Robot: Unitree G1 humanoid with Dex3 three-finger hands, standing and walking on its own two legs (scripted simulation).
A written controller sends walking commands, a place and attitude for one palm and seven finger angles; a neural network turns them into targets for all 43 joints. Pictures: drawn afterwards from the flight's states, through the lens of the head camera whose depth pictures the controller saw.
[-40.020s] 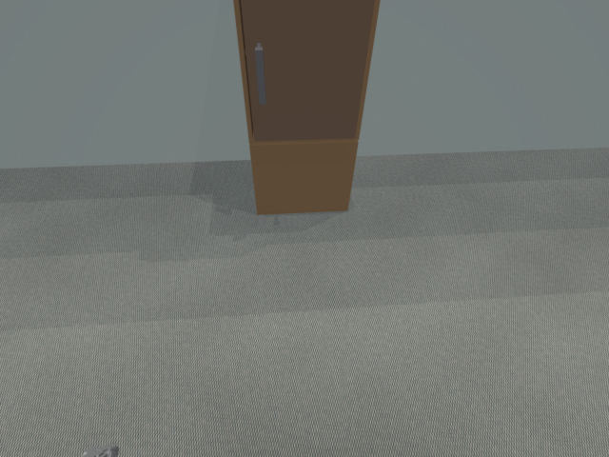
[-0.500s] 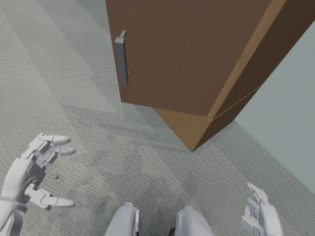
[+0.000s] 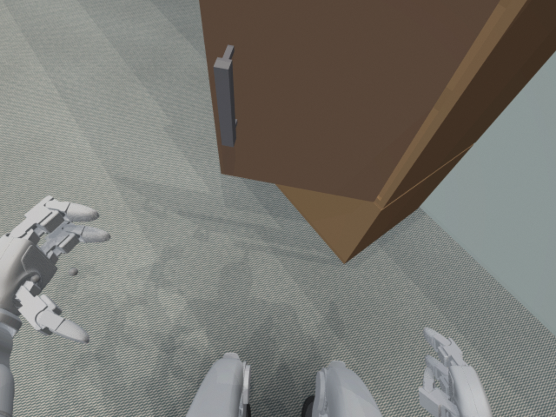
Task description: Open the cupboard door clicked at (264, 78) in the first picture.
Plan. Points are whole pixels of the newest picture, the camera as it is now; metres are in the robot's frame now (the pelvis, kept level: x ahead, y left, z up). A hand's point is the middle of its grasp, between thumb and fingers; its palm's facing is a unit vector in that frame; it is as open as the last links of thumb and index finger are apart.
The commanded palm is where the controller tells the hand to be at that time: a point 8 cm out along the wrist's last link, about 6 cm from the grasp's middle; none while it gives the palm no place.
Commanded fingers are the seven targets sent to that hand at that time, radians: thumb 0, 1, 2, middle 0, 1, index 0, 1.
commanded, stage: raise the hand with hooked fingers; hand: left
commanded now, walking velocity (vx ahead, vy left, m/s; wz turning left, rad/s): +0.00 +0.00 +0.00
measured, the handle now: (229, 99) +0.61 +0.14 +0.03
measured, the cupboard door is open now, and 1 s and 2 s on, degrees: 43 43 43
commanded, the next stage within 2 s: move the hooked fingers beside the handle in 0.42 s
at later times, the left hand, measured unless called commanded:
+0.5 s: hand (85, 272) +0.28 +0.26 +0.04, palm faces -0.11 -0.99 -0.07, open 14.0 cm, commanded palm +0.26 +0.31 +0.05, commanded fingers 0.00 -0.50 0.30 -0.30 -1.20 -0.30 -1.20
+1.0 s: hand (123, 220) +0.35 +0.24 +0.04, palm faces -0.12 -0.99 -0.04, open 14.0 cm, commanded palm +0.35 +0.28 +0.04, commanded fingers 0.00 -0.50 0.30 -0.30 -1.20 -0.30 -1.20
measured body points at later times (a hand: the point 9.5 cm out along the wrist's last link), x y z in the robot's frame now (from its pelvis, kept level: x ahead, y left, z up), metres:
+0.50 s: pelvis +0.00 -0.01 +0.00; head +0.11 +0.02 +0.44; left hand +0.28 +0.32 +0.05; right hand +0.18 -0.26 -0.07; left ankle +0.02 +0.08 -0.63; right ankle +0.04 -0.13 -0.63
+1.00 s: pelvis +0.00 -0.01 +0.00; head +0.12 +0.01 +0.43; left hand +0.35 +0.30 +0.04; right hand +0.14 -0.27 -0.09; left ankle +0.02 +0.08 -0.63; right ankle +0.04 -0.13 -0.63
